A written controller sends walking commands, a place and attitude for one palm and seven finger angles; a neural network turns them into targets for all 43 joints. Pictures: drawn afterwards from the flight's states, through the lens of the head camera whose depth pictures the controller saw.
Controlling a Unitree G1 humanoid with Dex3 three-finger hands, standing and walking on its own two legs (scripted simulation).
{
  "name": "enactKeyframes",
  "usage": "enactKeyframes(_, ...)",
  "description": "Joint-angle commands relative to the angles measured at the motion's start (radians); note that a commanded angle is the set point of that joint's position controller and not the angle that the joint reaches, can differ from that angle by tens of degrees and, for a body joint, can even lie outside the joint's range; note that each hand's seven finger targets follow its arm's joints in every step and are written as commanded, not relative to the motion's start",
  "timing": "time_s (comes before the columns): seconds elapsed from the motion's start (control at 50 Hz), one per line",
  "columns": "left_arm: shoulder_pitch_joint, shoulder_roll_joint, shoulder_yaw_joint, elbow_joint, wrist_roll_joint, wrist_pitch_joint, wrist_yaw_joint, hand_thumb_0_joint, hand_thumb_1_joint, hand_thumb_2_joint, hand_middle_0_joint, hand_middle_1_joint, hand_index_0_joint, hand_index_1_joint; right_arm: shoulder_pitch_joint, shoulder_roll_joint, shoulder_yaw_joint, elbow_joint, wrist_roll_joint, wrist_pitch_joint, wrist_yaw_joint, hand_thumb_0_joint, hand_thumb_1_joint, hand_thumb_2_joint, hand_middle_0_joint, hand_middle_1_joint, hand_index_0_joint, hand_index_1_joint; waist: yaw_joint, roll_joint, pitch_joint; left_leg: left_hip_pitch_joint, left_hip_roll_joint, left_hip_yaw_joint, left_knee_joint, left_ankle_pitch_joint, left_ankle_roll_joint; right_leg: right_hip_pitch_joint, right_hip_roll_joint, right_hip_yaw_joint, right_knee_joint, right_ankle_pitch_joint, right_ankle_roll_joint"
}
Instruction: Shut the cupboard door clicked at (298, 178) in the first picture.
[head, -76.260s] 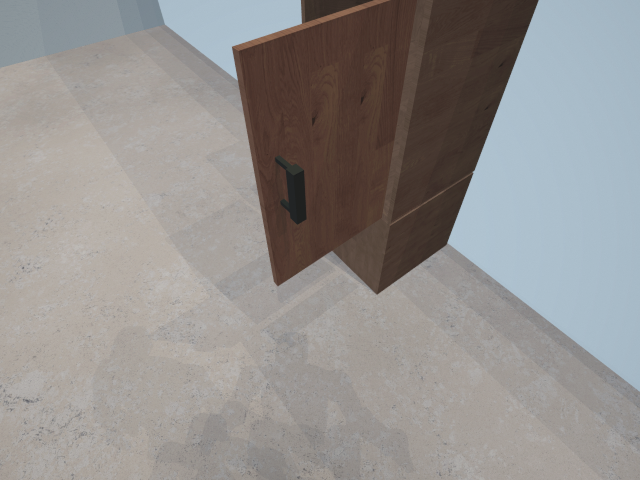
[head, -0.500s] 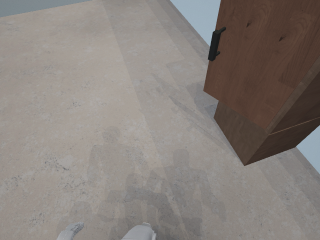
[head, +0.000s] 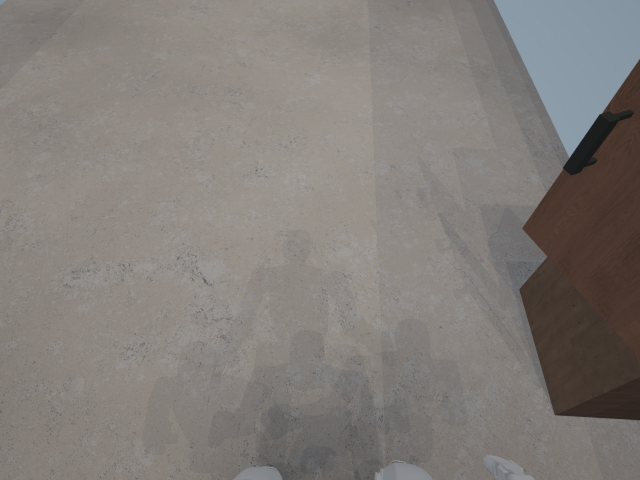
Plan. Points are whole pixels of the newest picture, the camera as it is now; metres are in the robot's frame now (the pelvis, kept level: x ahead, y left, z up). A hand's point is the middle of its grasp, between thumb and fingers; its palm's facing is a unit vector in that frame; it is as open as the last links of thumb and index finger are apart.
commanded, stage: walk to a spot facing it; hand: left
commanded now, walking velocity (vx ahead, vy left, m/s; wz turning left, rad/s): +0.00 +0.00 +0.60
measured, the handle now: (598, 142) +0.71 -0.47 -0.01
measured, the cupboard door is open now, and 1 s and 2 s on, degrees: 25 25 25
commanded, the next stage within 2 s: turn to face it in 1.06 s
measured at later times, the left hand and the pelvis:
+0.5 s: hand out of the picture +0.02 +0.22 -0.17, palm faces +0.33 -0.92 -0.21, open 7.4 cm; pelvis +0.02 +0.00 +0.00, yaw +19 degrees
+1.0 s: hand out of the picture +0.04 +0.15 -0.15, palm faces +0.65 -0.73 -0.22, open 7.4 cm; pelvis +0.15 +0.02 +0.02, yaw +40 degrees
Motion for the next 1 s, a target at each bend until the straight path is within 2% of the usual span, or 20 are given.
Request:
enactKeyframes(0.0, 0.143, 0.072, 0.025, -0.061, 0.001, -0.043, 0.005, 0.0, 0.9, 0.9, -0.2, -0.3, -0.2, -0.3, -0.047, -0.199, -0.059, -0.088, 0.008, -0.01, -0.012, 0.0, -0.9, -0.9, 0.2, 0.3, 0.2, 0.3, 0.028, 0.131, -0.114, -0.118, 0.148, -0.206, -0.163, -0.007, 0.119, 0.23, 0.054, -0.044, -0.287, 0.173, 0.001)
enactKeyframes(0.02, 0.179, 0.116, 0.034, -0.06, 0.008, -0.053, 0.009, 0.0, 0.9, 0.9, -0.2, -0.3, -0.2, -0.3, -0.048, -0.167, -0.058, -0.099, 0.016, -0.007, -0.007, 0.0, -0.9, -0.9, 0.2, 0.3, 0.2, 0.3, 0.047, 0.018, -0.112, -0.199, 0.068, -0.151, -0.049, -0.09, 0.075, 0.305, -0.01, 0.034, -0.432, 0.139, -0.015)
enactKeyframes(0.04, 0.181, 0.199, 0.048, -0.074, 0.022, -0.066, 0.018, 0.0, 0.9, 0.9, -0.2, -0.3, -0.2, -0.3, -0.017, -0.094, -0.051, -0.115, 0.023, -0.008, -0.001, 0.0, -0.9, -0.9, 0.2, 0.3, 0.2, 0.3, 0.051, -0.248, -0.117, -0.335, -0.066, -0.031, 0.221, -0.262, 0.004, 0.342, -0.268, 0.375, -0.63, 0.017, -0.109)
enactKeyframes(0.06, 0.137, 0.227, 0.039, -0.092, 0.013, -0.058, 0.019, 0.0, 0.9, 0.9, -0.2, -0.3, -0.2, -0.3, -0.019, -0.101, -0.057, -0.116, 0.014, -0.005, 0.004, 0.0, -0.9, -0.9, 0.2, 0.3, 0.2, 0.3, 0.044, -0.271, -0.11, -0.284, -0.069, -0.024, 0.492, -0.339, -0.004, 0.219, -0.397, 0.455, -0.704, -0.018, -0.19)
enactKeyframes(0.12, -0.007, 0.134, 0.031, -0.12, 0.01, -0.06, 0.035, 0.0, 0.9, 0.9, -0.2, -0.3, -0.2, -0.3, 0.024, -0.106, -0.062, -0.08, 0.013, -0.002, 0.014, 0.0, -0.9, -0.9, 0.2, 0.3, 0.2, 0.3, -0.038, -0.223, -0.103, -0.264, 0.026, -0.033, 0.673, -0.216, -0.012, 0.18, -0.31, 0.231, -0.59, 0.246, -0.199)
enactKeyframes(0.2, 0.038, 0.147, 0.036, -0.101, 0.014, -0.064, 0.034, 0.0, 0.9, 0.9, -0.2, -0.3, -0.2, -0.3, -0.007, -0.045, -0.035, -0.076, 0.022, -0.005, 0.026, 0.0, -0.9, -0.9, 0.2, 0.3, 0.2, 0.3, 0.001, -0.206, -0.13, -0.152, 0.019, 0.084, 0.344, -0.24, -0.029, 0.286, -0.277, 0.022, -0.48, 0.604, -0.173)
enactKeyframes(0.3, 0.058, 0.163, 0.05, -0.071, 0.002, -0.053, 0.021, 0.0, 0.9, 0.9, -0.2, -0.3, -0.2, -0.3, 0.083, -0.06, -0.033, -0.057, 0.02, -0.022, 0.022, 0.0, -0.9, -0.9, 0.2, 0.3, 0.2, 0.3, -0.018, -0.154, -0.159, 0.071, 0.0, 0.14, -0.057, -0.068, -0.002, 0.252, -0.27, -0.07, -0.355, 0.448, -0.095)
enactKeyframes(0.32, 0.055, 0.14, 0.046, -0.078, -0.005, -0.047, 0.014, 0.0, 0.9, 0.9, -0.2, -0.3, -0.2, -0.3, 0.14, -0.117, -0.045, -0.045, 0.016, -0.031, 0.024, 0.0, -0.9, -0.9, 0.2, 0.3, 0.2, 0.3, -0.049, -0.02, -0.181, 0.212, 0.069, 0.013, -0.194, -0.038, 0.033, 0.113, -0.223, -0.115, -0.223, 0.206, -0.045)
enactKeyframes(0.34, 0.03, 0.063, 0.031, -0.12, -0.01, -0.042, 0.0, 0.0, 0.9, 0.9, -0.2, -0.3, -0.2, -0.3, 0.209, -0.245, -0.075, -0.035, -0.001, -0.035, 0.016, 0.0, -0.9, -0.9, 0.2, 0.3, 0.2, 0.3, -0.091, 0.318, -0.164, 0.32, 0.334, -0.382, -0.278, 0.026, 0.155, -0.175, -0.073, -0.172, 0.013, -0.168, 0.024)
enactKeyframes(0.36, -0.096, 0.062, 0.014, -0.177, 0.002, -0.045, -0.003, 0.0, 0.9, 0.9, -0.2, -0.3, -0.2, -0.3, 0.29, -0.272, -0.08, -0.009, -0.005, -0.032, 0.002, 0.0, -0.9, -0.9, 0.2, 0.3, 0.2, 0.3, -0.144, 0.253, -0.12, 0.283, 0.419, -0.496, -0.348, -0.07, 0.255, -0.274, -0.047, -0.07, 0.145, -0.199, 0.007)
enactKeyframes(0.44, -0.119, 0.072, 0.027, -0.121, 0.004, -0.059, -0.023, 0.0, 0.9, 0.9, -0.2, -0.3, -0.2, -0.3, 0.177, -0.174, -0.043, -0.022, -0.001, -0.062, -0.018, 0.0, -0.9, -0.9, 0.2, 0.3, 0.2, 0.3, -0.069, 0.195, -0.059, 0.139, 0.25, -0.338, -0.365, -0.21, 0.181, -0.255, -0.05, 0.032, 0.215, 0.073, -0.004)
enactKeyframes(0.56, -0.128, 0.043, 0.014, -0.117, -0.002, -0.069, -0.035, 0.0, 0.9, 0.9, -0.2, -0.3, -0.2, -0.3, 0.197, -0.181, -0.052, 0.007, 0.0, -0.07, -0.018, 0.0, -0.9, -0.9, 0.2, 0.3, 0.2, 0.3, -0.062, 0.119, -0.088, 0.146, 0.201, -0.297, -0.337, -0.151, 0.191, -0.094, 0.01, -0.011, -0.13, 0.088, 0.007)
enactKeyframes(0.62, -0.011, 0.059, 0.02, -0.084, -0.002, -0.076, -0.037, 0.0, 0.9, 0.9, -0.2, -0.3, -0.2, -0.3, 0.142, -0.186, -0.055, 0.006, 0.004, -0.062, -0.013, 0.0, -0.9, -0.9, 0.2, 0.3, 0.2, 0.3, 0.001, 0.107, -0.091, -0.021, 0.152, -0.279, -0.267, -0.223, 0.158, 0.184, 0.072, -0.052, -0.31, 0.173, 0.006)
enactKeyframes(0.64, 0.074, 0.08, 0.031, -0.059, -0.001, -0.083, -0.032, 0.0, 0.9, 0.9, -0.2, -0.3, -0.2, -0.3, 0.113, -0.163, -0.053, -0.002, 0.01, -0.063, -0.012, 0.0, -0.9, -0.9, 0.2, 0.3, 0.2, 0.3, 0.047, 0.056, -0.111, -0.154, 0.099, -0.235, -0.175, -0.257, 0.132, 0.377, 0.054, -0.027, -0.413, 0.185, 0.0)
enactKeyframes(0.66, 0.185, 0.162, 0.052, -0.033, 0.01, -0.096, -0.018, 0.0, 0.9, 0.9, -0.2, -0.3, -0.2, -0.3, 0.11, -0.101, -0.041, -0.019, 0.021, -0.067, -0.008, 0.0, -0.9, -0.9, 0.2, 0.3, 0.2, 0.3, 0.1, -0.148, -0.154, -0.369, -0.012, -0.117, 0.07, -0.332, 0.076, 0.605, -0.133, 0.18, -0.568, -0.034, -0.045)
enactKeyframes(0.68, 0.245, 0.24, 0.063, -0.027, 0.013, -0.094, -0.004, 0.0, 0.9, 0.9, -0.2, -0.3, -0.2, -0.3, 0.098, -0.051, -0.031, -0.049, 0.023, -0.075, -0.005, 0.0, -0.9, -0.9, 0.2, 0.3, 0.2, 0.3, 0.127, -0.378, -0.168, -0.467, -0.087, 0.009, 0.407, -0.39, 0.033, 0.608, -0.41, 0.549, -0.747, -0.262, -0.149)
enactKeyframes(0.7, 0.202, 0.215, 0.054, -0.035, 0.002, -0.095, 0.003, 0.0, 0.9, 0.9, -0.2, -0.3, -0.2, -0.3, 0.09, -0.107, -0.046, -0.049, 0.006, -0.071, 0.001, 0.0, -0.9, -0.9, 0.2, 0.3, 0.2, 0.3, 0.077, -0.263, -0.103, -0.467, -0.006, -0.045, 0.578, -0.316, 0.035, 0.463, -0.445, 0.588, -0.774, -0.34, -0.194)
enactKeyframes(0.8, 0.085, 0.051, 0.009, -0.027, 0.003, -0.125, 0.01, 0.0, 0.9, 0.9, -0.2, -0.3, -0.2, -0.3, 0.093, -0.033, -0.033, 0.004, 0.009, -0.046, 0.033, 0.0, -0.9, -0.9, 0.2, 0.3, 0.2, 0.3, -0.02, -0.181, -0.029, -0.375, 0.074, 0.023, 0.626, -0.016, 0.002, 0.306, -0.268, 0.038, -0.682, 0.329, -0.129)
enactKeyframes(0.86, 0.158, 0.052, 0.005, 0.013, 0.003, -0.132, 0.015, 0.0, 0.9, 0.9, -0.2, -0.3, -0.2, -0.3, 0.049, -0.01, -0.023, -0.01, 0.01, -0.037, 0.042, 0.0, -0.9, -0.9, 0.2, 0.3, 0.2, 0.3, -0.012, -0.17, -0.051, -0.384, 0.062, 0.079, 0.51, -0.012, -0.002, 0.417, -0.249, -0.09, -0.615, 0.711, -0.114)
enactKeyframes(0.98, 0.212, 0.083, 0.004, 0.035, 0.004, -0.119, 0.022, 0.0, 0.9, 0.9, -0.2, -0.3, -0.2, -0.3, -0.088, -0.007, 0.001, -0.068, 0.012, -0.032, 0.051, 0.0, -0.9, -0.9, 0.2, 0.3, 0.2, 0.3, 0.012, -0.188, -0.035, -0.286, 0.023, 0.179, 0.19, -0.008, 0.019, 0.481, -0.266, -0.184, -0.534, 0.991, -0.107)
